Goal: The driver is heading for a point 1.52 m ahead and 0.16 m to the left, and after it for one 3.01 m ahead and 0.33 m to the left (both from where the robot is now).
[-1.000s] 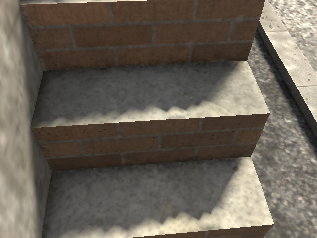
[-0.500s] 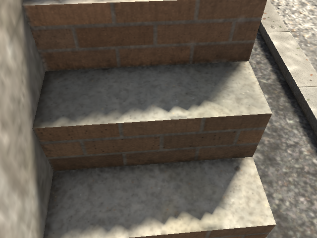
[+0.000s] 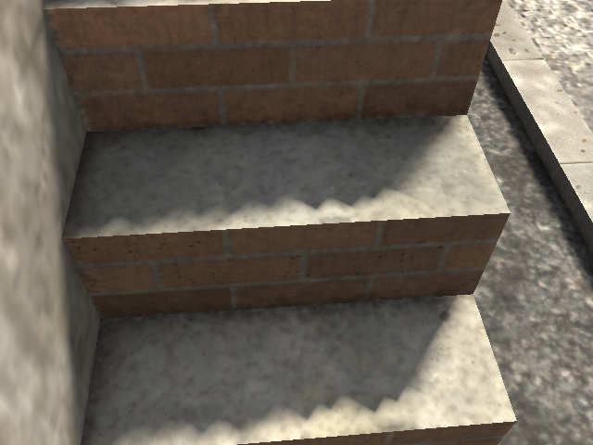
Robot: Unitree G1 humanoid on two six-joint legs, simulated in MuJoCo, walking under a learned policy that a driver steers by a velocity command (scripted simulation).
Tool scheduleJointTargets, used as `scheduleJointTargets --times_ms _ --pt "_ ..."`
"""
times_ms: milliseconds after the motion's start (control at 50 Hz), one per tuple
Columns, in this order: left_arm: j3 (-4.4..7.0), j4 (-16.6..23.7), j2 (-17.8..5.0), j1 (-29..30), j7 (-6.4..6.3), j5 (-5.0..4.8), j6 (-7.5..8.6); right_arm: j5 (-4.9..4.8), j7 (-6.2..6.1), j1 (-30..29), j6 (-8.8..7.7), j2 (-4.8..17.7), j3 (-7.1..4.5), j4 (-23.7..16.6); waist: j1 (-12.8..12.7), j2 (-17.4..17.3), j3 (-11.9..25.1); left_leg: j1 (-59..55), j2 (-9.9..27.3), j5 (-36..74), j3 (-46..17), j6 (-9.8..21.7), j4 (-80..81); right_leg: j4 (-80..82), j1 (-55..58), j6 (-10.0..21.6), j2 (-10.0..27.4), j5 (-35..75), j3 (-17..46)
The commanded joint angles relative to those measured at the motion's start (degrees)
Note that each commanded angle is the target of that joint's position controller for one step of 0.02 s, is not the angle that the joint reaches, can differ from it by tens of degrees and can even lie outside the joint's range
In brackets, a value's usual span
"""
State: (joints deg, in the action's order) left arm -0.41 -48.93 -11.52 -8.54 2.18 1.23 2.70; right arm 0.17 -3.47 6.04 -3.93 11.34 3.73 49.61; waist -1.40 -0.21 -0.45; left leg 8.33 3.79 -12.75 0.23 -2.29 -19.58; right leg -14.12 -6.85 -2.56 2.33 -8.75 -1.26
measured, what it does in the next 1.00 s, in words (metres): stands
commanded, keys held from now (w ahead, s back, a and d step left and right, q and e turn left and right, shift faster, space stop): w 1.00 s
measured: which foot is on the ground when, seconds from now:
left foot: down 0.00-1.00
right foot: down 0.00-1.00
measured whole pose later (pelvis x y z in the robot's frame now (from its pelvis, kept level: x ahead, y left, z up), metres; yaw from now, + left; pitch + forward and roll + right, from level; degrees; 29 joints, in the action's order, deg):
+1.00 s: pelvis +0.00 +0.00 +0.00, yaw +1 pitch +1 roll -1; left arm -0.5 -48.9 -11.8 -8.3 2.1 1.3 2.6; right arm 0.1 -3.4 6.0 -4.0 11.5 3.7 50.2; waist -1.4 -0.3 -0.5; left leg 8.2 3.8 -12.1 -0.3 -2.5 -18.9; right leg -13.5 -6.4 -2.5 2.5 -8.4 -1.8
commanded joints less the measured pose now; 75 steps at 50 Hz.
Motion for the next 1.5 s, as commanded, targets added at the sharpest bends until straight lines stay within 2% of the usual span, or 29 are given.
scheduleJointTargets --times_ms 20,960,1000,1060,1220,1260,1300,1360,1380,1400,1440,1460,1480,1500 --pt "1.11 3.39 -5.10 1.18 -0.13 -0.03 0.71 -0.02 -0.20 -1.92 -0.80 5.25 -1.12 -3.38 0.09 -0.93 4.80 -1.74 2.72 16.22 -1.99 2.78 1.36 1.07 1.82 5.53 3.18 10.18 2.21" --pt "1.05 3.30 -5.39 1.51 -0.10 -0.05 0.69 0.03 -0.13 -2.20 -0.73 5.43 -1.10 -2.98 0.01 -0.88 4.74 -1.69 2.78 16.24 -2.40 2.62 1.89 1.65 2.23 5.40 3.33 9.61 1.86" --pt "1.09 3.79 -5.78 1.55 -0.26 0.08 0.51 -0.24 -0.13 -2.16 -0.99 6.14 -1.41 -2.58 -0.11 -0.81 4.54 -1.29 2.87 14.46 -2.65 3.05 2.59 1.77 2.23 5.46 3.50 8.24 1.72" --pt "1.02 3.46 -5.44 1.35 -0.13 -0.09 0.68 0.12 -0.07 -2.35 -0.77 5.18 -1.12 -2.88 0.01 -0.83 4.59 -1.70 2.77 16.47 -2.42 2.64 1.93 1.69 2.20 5.43 3.38 9.83 1.84" --pt "1.01 3.47 -5.52 1.53 -0.10 -0.06 0.70 0.05 -0.12 -2.31 -0.70 5.53 -1.12 -2.91 0.01 -0.93 4.90 -1.75 2.82 16.89 -2.44 2.54 1.79 1.66 2.46 5.36 3.38 9.93 1.72" --pt "1.05 3.96 -5.91 1.56 -0.26 0.08 0.51 -0.22 -0.11 -2.28 -0.96 6.25 -1.43 -2.52 -0.12 -0.84 4.65 -1.33 2.91 15.04 -2.68 2.97 2.50 1.81 2.44 5.43 3.55 8.48 1.60" --pt "0.99 3.67 -5.47 1.37 -0.15 -0.06 0.62 0.11 -0.06 -2.75 -0.79 5.34 -1.14 -2.84 -0.21 -1.05 4.42 -1.66 2.80 16.33 -2.53 2.64 2.01 1.92 2.14 5.42 3.45 9.51 1.84" --pt "0.99 3.65 -5.56 1.50 -0.11 -0.13 0.73 0.13 -0.07 -2.30 -0.72 5.51 -1.16 -2.80 0.02 -0.83 4.97 -1.82 2.84 17.44 -2.44 2.51 1.75 1.62 2.58 5.36 3.42 10.30 1.65" --pt "1.21 2.49 -5.57 0.02 0.23 -0.36 0.52 0.82 -0.07 -0.67 -0.76 5.88 -1.15 -1.19 -0.14 -2.12 5.11 -2.10 3.30 18.46 -1.41 3.38 2.06 2.11 3.07 5.09 4.36 11.28 1.52" --pt "1.13 3.54 -5.89 1.40 -0.03 -0.14 0.62 0.14 -0.03 -1.79 -0.73 5.51 -1.19 -2.56 0.08 -0.16 4.81 -1.92 2.89 18.05 -2.62 2.68 1.63 1.52 2.72 5.24 3.15 10.38 1.45" --pt "1.03 3.45 -5.54 1.62 -0.08 -0.02 0.69 0.02 -0.09 -2.55 -0.67 5.59 -1.14 -2.71 -0.03 -0.75 4.91 -1.79 2.88 17.07 -2.51 2.50 1.82 1.77 2.52 5.34 3.40 9.91 1.57" --pt "1.25 2.28 -5.56 0.11 0.25 -0.27 0.47 0.71 -0.08 -0.86 -0.71 5.92 -1.12 -1.11 -0.17 -2.04 5.00 -2.02 3.32 17.97 -1.45 3.37 2.19 2.25 3.03 5.09 4.34 10.87 1.46" --pt "1.16 3.30 -5.87 1.47 -0.01 -0.09 0.59 0.06 -0.05 -1.93 -0.68 5.55 -1.17 -2.43 0.04 -0.15 4.65 -1.78 2.87 17.37 -2.67 2.66 1.82 1.66 2.67 5.24 3.12 9.85 1.39" --pt "1.10 3.26 -5.55 1.68 -0.05 -0.01 0.66 -0.01 -0.07 -2.55 -0.66 5.63 -1.13 -2.50 -0.10 -0.58 4.69 -1.74 2.89 16.88 -2.55 2.58 1.89 1.86 2.41 5.32 3.37 9.71 1.54"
